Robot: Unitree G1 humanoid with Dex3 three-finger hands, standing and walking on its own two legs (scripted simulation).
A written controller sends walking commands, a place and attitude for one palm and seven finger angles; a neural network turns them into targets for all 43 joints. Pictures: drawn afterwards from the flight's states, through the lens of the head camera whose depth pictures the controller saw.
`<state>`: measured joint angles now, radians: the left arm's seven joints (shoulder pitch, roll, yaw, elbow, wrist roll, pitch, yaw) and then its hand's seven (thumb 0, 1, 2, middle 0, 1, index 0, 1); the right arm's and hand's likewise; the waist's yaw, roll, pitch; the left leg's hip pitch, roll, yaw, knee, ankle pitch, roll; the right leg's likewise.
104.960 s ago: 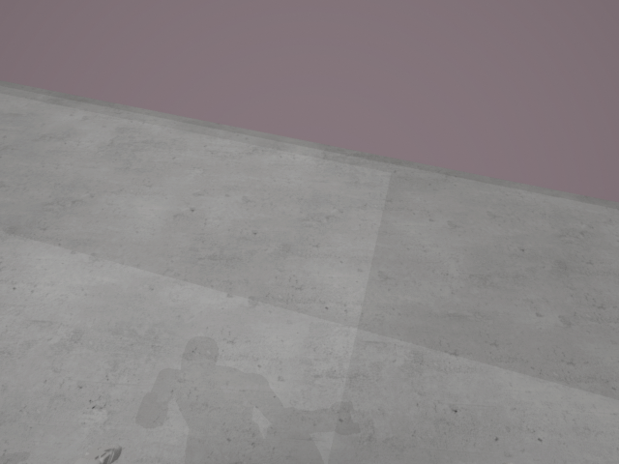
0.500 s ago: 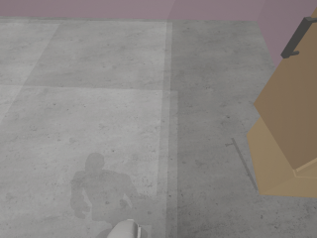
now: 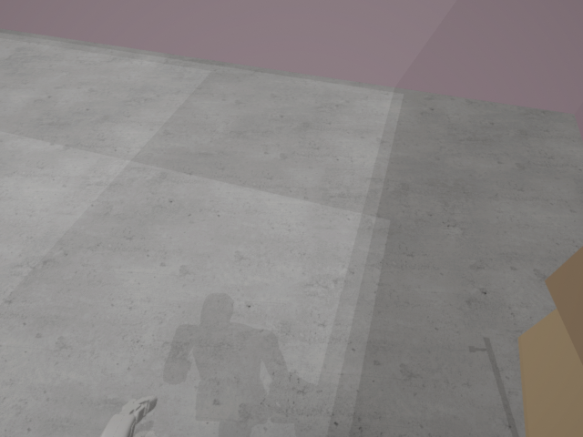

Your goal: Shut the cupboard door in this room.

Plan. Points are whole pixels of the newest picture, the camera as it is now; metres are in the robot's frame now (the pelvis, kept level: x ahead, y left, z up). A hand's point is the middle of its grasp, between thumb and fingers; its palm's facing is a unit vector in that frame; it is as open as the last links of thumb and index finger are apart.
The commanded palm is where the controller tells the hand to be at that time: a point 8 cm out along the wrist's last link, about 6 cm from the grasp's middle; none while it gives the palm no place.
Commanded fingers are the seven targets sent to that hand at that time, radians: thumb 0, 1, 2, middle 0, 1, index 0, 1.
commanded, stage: walk to a spot facing it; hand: left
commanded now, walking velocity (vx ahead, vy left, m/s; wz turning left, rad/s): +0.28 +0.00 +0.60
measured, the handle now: out of the picture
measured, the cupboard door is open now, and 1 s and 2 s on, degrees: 15 15 15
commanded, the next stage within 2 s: turn to face it in 0.80 s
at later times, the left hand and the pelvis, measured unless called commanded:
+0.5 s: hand out of the picture +0.05 +0.23 -0.19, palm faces +0.41 -0.89 -0.20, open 7.4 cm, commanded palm none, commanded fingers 0.00 0.90 0.90 -0.20 -0.30 -0.20 -0.30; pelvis +0.17 +0.07 -0.02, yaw +21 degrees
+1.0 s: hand (122, 269) +0.43 +0.36 -0.14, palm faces +0.45 -0.87 -0.18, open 7.4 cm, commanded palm none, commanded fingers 0.00 0.90 0.90 -0.20 -0.30 -0.20 -0.30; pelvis +0.38 +0.13 +0.01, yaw +31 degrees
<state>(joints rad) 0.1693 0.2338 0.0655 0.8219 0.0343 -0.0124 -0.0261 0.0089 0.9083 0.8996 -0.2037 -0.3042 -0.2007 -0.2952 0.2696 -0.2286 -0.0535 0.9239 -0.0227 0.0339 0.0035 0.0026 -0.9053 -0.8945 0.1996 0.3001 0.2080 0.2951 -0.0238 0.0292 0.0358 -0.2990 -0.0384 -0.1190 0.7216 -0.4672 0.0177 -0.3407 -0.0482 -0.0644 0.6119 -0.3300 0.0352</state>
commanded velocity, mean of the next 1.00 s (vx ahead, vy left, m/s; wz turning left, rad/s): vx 0.25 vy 0.00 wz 0.38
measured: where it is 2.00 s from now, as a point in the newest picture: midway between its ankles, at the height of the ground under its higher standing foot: (247, 357)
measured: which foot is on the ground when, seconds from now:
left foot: up 0.00-0.40, down 0.42-1.00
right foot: down 0.00-0.42, up 0.44-1.00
